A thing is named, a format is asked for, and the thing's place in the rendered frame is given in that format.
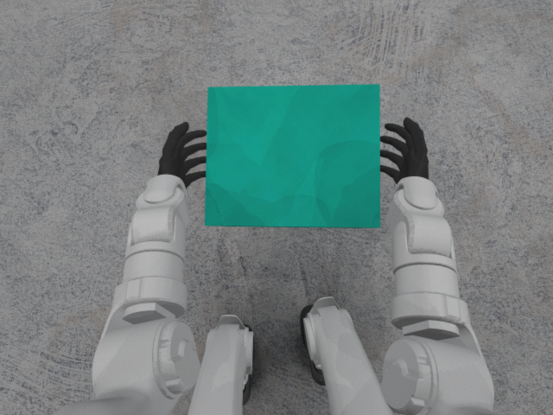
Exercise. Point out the robot right upper arm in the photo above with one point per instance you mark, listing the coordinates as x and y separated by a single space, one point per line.
422 376

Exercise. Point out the robot right hand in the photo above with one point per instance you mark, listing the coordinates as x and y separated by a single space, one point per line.
414 161

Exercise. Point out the robot left hand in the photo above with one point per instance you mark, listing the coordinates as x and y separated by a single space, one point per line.
174 154

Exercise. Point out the robot left thigh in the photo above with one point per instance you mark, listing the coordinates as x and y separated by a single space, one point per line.
226 362

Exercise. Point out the left robot forearm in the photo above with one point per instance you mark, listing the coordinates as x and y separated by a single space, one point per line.
152 286

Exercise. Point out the robot left upper arm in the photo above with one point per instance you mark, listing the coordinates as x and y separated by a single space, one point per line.
141 369

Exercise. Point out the right robot forearm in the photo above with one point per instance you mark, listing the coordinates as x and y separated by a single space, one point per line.
427 300

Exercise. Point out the robot right foot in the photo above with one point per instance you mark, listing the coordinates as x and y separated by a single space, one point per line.
317 374

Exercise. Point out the carton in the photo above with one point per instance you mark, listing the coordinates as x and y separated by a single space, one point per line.
293 156

